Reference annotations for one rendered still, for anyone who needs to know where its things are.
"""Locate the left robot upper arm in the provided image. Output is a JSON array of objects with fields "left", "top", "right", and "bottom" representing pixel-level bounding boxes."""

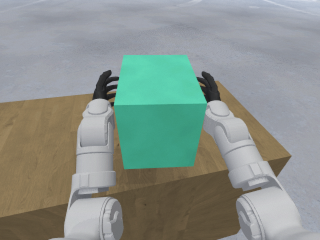
[{"left": 49, "top": 196, "right": 124, "bottom": 240}]

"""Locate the pedestal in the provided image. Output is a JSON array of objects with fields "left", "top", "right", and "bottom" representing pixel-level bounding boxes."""
[{"left": 0, "top": 80, "right": 292, "bottom": 240}]

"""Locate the carton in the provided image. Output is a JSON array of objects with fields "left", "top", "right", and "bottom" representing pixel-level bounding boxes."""
[{"left": 114, "top": 55, "right": 208, "bottom": 169}]

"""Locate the left robot forearm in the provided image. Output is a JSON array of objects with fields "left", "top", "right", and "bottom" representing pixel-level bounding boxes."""
[{"left": 64, "top": 98, "right": 116, "bottom": 235}]

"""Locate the left robot hand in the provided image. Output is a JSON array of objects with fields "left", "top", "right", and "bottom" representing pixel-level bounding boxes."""
[{"left": 92, "top": 70, "right": 119, "bottom": 107}]

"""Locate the right robot hand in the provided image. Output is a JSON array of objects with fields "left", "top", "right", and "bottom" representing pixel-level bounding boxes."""
[{"left": 196, "top": 71, "right": 221, "bottom": 103}]

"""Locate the right robot upper arm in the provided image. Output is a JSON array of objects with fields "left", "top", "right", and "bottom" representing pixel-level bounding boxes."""
[{"left": 236, "top": 186, "right": 320, "bottom": 240}]

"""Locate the right robot forearm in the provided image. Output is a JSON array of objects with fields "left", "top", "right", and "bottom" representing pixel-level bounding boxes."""
[{"left": 203, "top": 100, "right": 302, "bottom": 225}]

